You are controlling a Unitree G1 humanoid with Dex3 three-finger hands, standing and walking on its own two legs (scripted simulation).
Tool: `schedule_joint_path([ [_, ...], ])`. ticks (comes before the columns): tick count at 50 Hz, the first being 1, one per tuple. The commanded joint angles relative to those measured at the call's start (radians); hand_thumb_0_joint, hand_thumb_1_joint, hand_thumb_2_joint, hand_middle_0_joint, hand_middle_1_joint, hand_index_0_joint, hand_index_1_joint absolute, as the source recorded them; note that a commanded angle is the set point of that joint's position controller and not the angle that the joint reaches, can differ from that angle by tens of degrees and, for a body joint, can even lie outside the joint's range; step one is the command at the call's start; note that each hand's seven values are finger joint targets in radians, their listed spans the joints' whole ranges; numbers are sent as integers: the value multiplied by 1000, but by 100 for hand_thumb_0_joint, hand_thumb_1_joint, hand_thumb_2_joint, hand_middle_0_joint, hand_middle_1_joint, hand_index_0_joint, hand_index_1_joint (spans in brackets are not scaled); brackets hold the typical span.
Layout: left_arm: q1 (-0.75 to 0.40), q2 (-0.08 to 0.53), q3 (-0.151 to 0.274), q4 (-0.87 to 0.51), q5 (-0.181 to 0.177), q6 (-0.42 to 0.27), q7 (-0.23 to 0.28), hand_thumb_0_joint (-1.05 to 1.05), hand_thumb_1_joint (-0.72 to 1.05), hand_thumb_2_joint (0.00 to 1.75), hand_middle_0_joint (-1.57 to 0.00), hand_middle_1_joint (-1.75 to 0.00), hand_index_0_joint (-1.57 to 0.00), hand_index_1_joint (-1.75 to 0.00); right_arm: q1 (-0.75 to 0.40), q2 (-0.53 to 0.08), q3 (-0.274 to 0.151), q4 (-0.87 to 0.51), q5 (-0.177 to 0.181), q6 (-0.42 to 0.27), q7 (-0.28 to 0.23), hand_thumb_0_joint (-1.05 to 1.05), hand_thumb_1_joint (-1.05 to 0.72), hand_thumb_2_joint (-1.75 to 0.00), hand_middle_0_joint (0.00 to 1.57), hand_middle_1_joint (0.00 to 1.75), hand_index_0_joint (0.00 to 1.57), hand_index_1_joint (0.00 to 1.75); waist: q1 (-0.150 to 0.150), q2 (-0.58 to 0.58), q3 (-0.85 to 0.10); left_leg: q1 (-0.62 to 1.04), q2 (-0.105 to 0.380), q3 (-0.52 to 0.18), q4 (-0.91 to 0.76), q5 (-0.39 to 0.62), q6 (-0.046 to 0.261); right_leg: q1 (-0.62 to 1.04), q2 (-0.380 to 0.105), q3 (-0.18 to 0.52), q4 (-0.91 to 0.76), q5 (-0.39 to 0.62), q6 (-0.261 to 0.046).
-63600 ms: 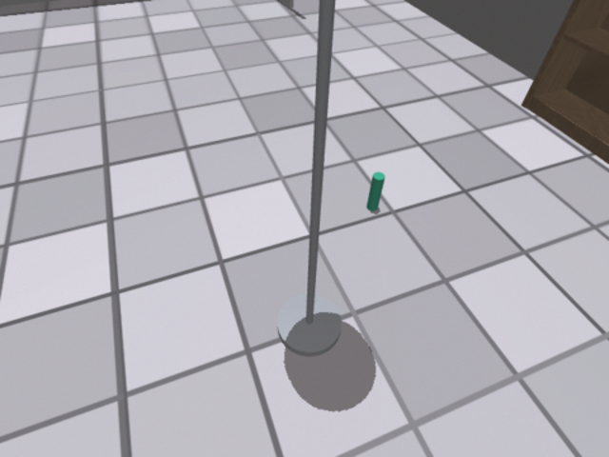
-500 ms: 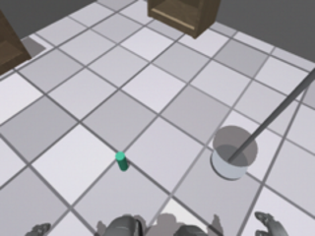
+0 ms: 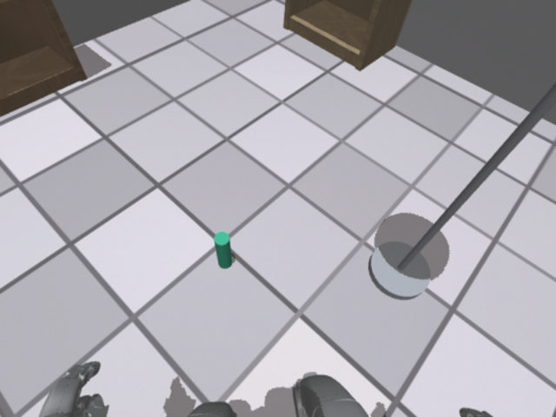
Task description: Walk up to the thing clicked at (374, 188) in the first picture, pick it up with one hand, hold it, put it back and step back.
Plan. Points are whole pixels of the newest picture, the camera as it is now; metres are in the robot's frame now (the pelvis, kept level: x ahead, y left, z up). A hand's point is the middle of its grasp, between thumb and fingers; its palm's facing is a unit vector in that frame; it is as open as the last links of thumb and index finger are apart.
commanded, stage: step back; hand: left
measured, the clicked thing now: (223, 251) +0.67 +0.15 -0.66
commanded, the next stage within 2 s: none
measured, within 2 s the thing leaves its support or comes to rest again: neither
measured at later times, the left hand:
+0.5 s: hand out of the picture -0.07 +0.23 -0.14, palm faces -0.03 -0.90 -0.42, open 7.4 cm
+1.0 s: hand out of the picture -0.27 +0.20 -0.14, palm faces -0.05 -0.91 -0.41, open 7.4 cm
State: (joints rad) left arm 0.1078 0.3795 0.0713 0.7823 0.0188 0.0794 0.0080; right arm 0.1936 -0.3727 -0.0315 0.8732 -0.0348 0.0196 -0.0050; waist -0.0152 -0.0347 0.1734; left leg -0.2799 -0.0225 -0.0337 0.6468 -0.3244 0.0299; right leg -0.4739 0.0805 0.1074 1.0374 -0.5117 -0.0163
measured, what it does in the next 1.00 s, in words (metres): walks backwards: right foot, then left foot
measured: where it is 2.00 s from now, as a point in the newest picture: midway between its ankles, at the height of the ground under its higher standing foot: outside the picture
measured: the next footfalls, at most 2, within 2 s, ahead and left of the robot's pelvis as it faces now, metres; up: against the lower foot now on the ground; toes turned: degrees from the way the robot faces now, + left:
right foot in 0.26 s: -0.09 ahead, -0.16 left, +0.00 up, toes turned -1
left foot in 0.56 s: -0.15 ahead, +0.08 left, +0.00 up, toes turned -2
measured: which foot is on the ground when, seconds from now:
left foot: down 0.00-0.28, up 0.30-0.54, down 0.56-0.92, up 0.94-1.00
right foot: up 0.00-0.24, down 0.26-0.58, up 0.60-0.88, down 0.90-1.00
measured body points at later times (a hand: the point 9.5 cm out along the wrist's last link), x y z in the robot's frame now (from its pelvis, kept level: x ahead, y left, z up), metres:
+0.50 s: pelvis -0.16 -0.03 +0.00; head -0.11 -0.05 +0.44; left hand -0.07 +0.28 -0.11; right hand -0.07 -0.36 -0.13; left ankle -0.17 +0.09 -0.68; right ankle -0.13 -0.16 -0.73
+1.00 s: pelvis -0.34 -0.07 -0.01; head -0.31 -0.09 +0.44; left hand -0.27 +0.24 -0.12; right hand -0.24 -0.40 -0.12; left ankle -0.25 +0.08 -0.68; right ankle -0.35 -0.19 -0.73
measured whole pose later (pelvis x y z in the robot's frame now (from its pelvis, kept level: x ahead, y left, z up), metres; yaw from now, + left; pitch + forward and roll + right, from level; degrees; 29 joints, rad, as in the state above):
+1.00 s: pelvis -0.34 -0.07 -0.01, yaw -4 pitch -3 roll +1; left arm 0.23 0.36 0.06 0.90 0.05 0.04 -0.01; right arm 0.13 -0.42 -0.05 0.87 -0.02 0.07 -0.02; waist 0.04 0.03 0.12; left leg -0.54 -0.05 -0.13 0.97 -0.44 -0.01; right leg -0.26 0.01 0.05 0.70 -0.39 -0.02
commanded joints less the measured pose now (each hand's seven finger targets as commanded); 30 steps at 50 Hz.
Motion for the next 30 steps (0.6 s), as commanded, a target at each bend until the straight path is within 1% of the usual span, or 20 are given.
schedule_joint_path([
  [1,67,195,75,-59,-10,-33,17,0,90,90,-20,-30,-20,-30,-56,-258,-79,-96,5,-33,-37,0,-90,-90,20,30,20,30,42,137,-182,95,276,-216,-174,590,206,-40,11,79,235,-4,8],
  [4,45,180,72,-66,-3,-34,13,0,90,90,-20,-30,-20,-30,-17,-254,-82,-105,-1,-27,-37,0,-90,-90,20,30,20,30,-3,156,-179,142,274,-207,-162,566,227,-32,1,48,115,-25,42],
  [7,62,177,67,-59,-2,-40,7,0,90,90,-20,-30,-20,-30,-16,-277,-90,-118,-3,-23,-35,0,-90,-90,20,30,20,30,-11,193,-210,149,293,-216,-157,477,229,42,-40,-8,-101,-16,47],
  [8,62,178,68,-50,-1,-42,4,0,90,90,-20,-30,-20,-30,-18,-284,-92,-124,-5,-20,-32,0,-90,-90,20,30,20,30,-14,207,-218,128,276,-206,-156,445,209,86,-49,-41,-180,-7,39],
  [10,138,166,64,-13,0,-48,-1,0,90,90,-20,-30,-20,-30,-52,-300,-96,-134,0,-10,-26,0,-90,-90,20,30,20,30,13,249,-259,104,263,-195,-131,385,180,184,-56,-78,-386,85,21],
  [11,195,162,65,18,2,-52,-2,0,90,90,-20,-30,-20,-30,-69,-304,-96,-136,6,-2,-25,0,-90,-90,20,30,20,30,42,239,-287,70,250,-175,-92,382,155,272,-57,-106,-535,193,7],
  [12,225,169,68,34,11,-58,1,0,90,90,-20,-30,-20,-30,-79,-284,-89,-135,14,5,-23,0,-90,-90,20,30,20,30,58,218,-293,6,220,-153,-51,324,109,340,-62,-100,-615,265,-9],
  [13,201,226,81,20,28,-66,1,0,90,90,-20,-30,-20,-30,-61,-237,-75,-139,21,8,-21,0,-90,-90,20,30,20,30,41,82,-263,-158,136,-131,44,169,50,391,-158,89,-633,233,-37],
  [14,147,344,109,-7,19,-59,-2,0,90,90,-20,-30,-20,-30,-123,-186,-66,-168,31,4,-32,0,-90,-90,20,30,20,30,74,-231,-194,-279,-70,-37,237,-178,-15,254,-370,354,-705,300,-182],
  [15,78,397,114,-44,28,-60,0,0,90,90,-20,-30,-20,-30,-123,-223,-83,-156,24,10,-43,0,-90,-90,20,30,20,30,81,-266,-142,-214,-49,-101,461,-307,-40,52,-508,487,-743,312,-293],
  [16,34,338,94,-62,22,-65,5,0,90,90,-20,-30,-20,-30,-105,-244,-83,-133,31,12,-38,0,-90,-90,20,30,20,30,47,-168,-116,-179,-52,-156,552,-251,-37,6,-468,397,-723,363,-273],
  [17,-30,281,77,-72,18,-69,12,0,90,90,-20,-30,-20,-30,-58,-236,-80,-107,38,8,-35,0,-90,-90,20,30,20,30,6,-80,-120,-208,-81,-163,574,-189,-31,80,-368,237,-638,508,-226],
  [18,-67,262,78,-70,24,-66,15,0,90,90,-20,-30,-20,-30,-13,-224,-75,-91,44,3,-35,0,-90,-90,20,30,20,30,-15,-94,-135,-217,-96,-129,570,-162,-31,129,-324,138,-587,571,-194],
  [21,18,235,71,-71,29,-62,21,0,90,90,-20,-30,-20,-30,-20,-201,-60,-94,31,-10,-36,0,-90,-90,20,30,20,30,43,-139,-165,-212,-78,-68,428,-185,-44,263,-281,80,-526,680,-182],
  [24,46,241,71,-79,25,-52,30,0,90,90,-20,-30,-20,-30,-18,-186,-61,-103,19,-13,-33,0,-90,-90,20,30,20,30,57,-177,-196,-183,-15,-26,138,-197,-36,389,-324,117,-476,749,-183],
  [25,38,239,67,-81,18,-46,28,0,90,90,-20,-30,-20,-30,5,-184,-64,-88,15,-15,-31,0,-90,-90,20,30,20,30,46,-170,-214,-132,-12,8,21,-139,-30,393,-314,109,-438,745,-173],
  [27,27,234,54,-89,3,-31,20,0,90,90,-20,-30,-20,-30,67,-190,-76,-51,10,-17,-28,0,-90,-90,20,30,20,30,15,-110,-234,35,-25,55,-228,123,-21,307,-267,65,-353,645,-120],
  [28,47,202,40,-94,0,-26,16,0,90,90,-20,-30,-20,-30,58,-231,-89,-55,-5,-19,-31,0,-90,-90,20,30,20,30,24,-40,-235,119,78,-110,-247,202,16,158,-220,60,-305,472,-70],
  [29,60,165,30,-104,-6,-26,15,0,90,90,-20,-30,-20,-30,18,-339,-110,-74,-5,-18,-25,0,-90,-90,20,30,20,30,33,188,-230,162,305,-394,-277,322,133,-28,-62,-47,-150,131,-15],
  [30,-21,208,53,-106,0,-25,33,0,90,90,-20,-30,-20,-30,14,-408,-121,-92,-3,-18,-19,0,-90,-90,20,30,20,30,-35,266,-230,-10,445,-542,-322,394,273,36,-21,-8,55,-167,0],
])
